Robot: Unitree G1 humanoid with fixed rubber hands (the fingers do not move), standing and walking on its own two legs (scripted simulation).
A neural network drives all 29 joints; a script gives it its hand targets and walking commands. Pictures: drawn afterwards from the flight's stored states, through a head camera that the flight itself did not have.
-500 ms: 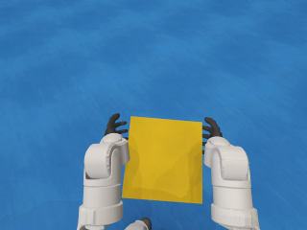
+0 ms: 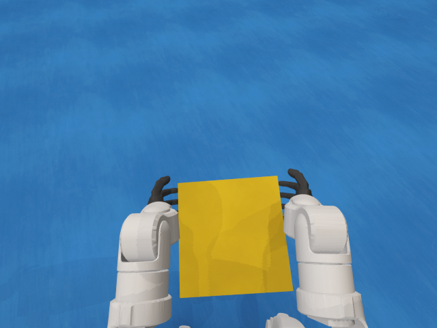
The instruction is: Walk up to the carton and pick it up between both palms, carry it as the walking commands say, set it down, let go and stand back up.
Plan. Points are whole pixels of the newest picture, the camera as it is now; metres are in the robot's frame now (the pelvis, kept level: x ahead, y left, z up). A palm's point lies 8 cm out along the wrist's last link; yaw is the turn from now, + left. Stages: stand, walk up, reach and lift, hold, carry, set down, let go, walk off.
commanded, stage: carry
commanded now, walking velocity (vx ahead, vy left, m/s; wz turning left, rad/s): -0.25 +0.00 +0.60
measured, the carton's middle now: (231, 237) +0.32 +0.00 -0.05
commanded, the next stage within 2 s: none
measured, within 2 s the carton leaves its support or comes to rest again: neither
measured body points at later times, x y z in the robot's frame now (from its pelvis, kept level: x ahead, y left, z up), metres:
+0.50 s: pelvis -0.21 +0.03 -0.01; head -0.18 +0.03 +0.44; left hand +0.08 +0.22 +0.08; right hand +0.14 -0.02 +0.09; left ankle -0.24 +0.16 -0.73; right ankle -0.09 -0.12 -0.72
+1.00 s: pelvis -0.42 -0.03 +0.01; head -0.37 -0.03 +0.46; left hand -0.22 +0.25 +0.09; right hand -0.09 +0.04 +0.07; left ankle -0.46 +0.09 -0.65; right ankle -0.30 -0.11 -0.72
